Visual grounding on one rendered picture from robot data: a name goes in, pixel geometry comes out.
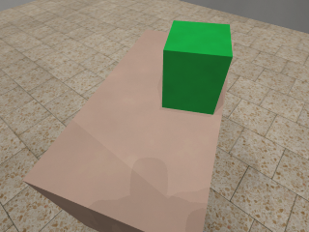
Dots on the pedestal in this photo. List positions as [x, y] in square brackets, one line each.
[124, 163]

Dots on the carton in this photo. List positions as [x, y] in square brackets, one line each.
[196, 60]

